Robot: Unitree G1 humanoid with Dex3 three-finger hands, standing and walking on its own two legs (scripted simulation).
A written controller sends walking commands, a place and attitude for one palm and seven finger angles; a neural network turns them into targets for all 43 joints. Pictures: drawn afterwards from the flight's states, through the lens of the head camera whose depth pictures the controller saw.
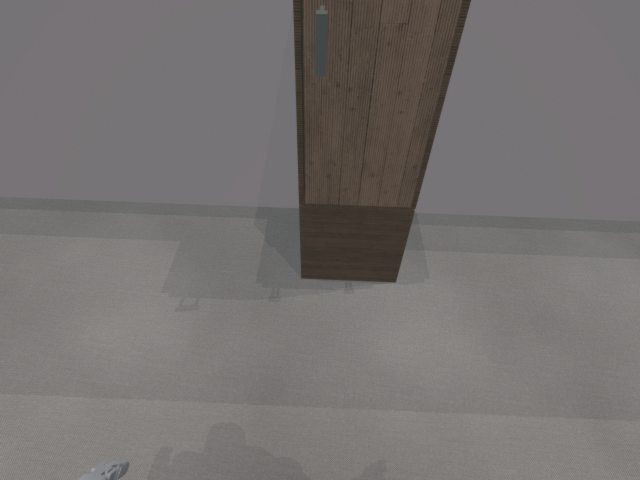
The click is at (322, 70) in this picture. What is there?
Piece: cupboard door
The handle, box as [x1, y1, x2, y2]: [315, 5, 327, 76]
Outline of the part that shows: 320,5 320,9 316,10 315,75 325,76 327,11 324,10 324,6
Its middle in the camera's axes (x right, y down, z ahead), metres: +0.00 -0.43 +0.85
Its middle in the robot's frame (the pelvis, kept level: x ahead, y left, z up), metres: +0.94 +0.05 +0.16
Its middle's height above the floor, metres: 0.93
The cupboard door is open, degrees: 0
